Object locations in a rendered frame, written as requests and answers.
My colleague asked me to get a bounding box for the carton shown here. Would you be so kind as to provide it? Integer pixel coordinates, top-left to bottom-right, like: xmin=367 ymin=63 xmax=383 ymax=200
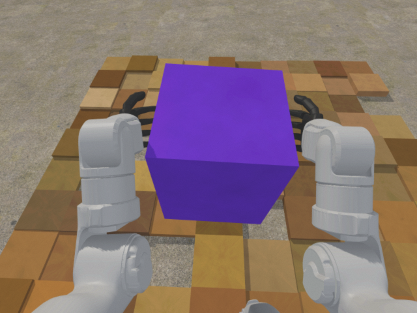
xmin=145 ymin=63 xmax=299 ymax=224

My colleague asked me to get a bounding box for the right robot forearm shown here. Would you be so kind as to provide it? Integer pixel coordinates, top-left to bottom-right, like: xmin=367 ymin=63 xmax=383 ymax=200
xmin=301 ymin=119 xmax=388 ymax=284

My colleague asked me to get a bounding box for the left robot forearm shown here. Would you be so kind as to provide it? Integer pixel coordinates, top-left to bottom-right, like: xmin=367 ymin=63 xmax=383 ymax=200
xmin=73 ymin=113 xmax=144 ymax=281

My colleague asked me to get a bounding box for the robot left hand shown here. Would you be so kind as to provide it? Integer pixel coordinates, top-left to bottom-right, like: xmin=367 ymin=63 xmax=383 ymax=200
xmin=119 ymin=91 xmax=156 ymax=148

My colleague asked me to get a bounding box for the robot left upper arm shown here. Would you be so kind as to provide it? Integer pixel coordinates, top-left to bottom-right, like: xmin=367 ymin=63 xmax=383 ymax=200
xmin=32 ymin=233 xmax=152 ymax=313

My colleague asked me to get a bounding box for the robot right hand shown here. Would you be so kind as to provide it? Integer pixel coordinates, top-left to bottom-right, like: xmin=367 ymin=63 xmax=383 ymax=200
xmin=289 ymin=95 xmax=323 ymax=152

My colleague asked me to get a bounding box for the robot right shin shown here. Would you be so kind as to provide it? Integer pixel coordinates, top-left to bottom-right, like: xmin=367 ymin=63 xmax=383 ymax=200
xmin=246 ymin=299 xmax=258 ymax=306

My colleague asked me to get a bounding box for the robot right upper arm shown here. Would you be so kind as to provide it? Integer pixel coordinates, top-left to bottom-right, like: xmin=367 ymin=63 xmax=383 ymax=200
xmin=303 ymin=242 xmax=417 ymax=313

